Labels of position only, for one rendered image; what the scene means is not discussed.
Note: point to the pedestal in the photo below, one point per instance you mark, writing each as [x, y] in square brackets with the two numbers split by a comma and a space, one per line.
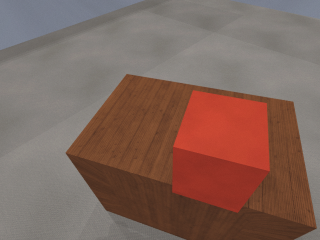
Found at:
[125, 155]

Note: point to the carton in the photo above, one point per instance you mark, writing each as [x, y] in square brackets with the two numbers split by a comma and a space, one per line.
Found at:
[221, 152]

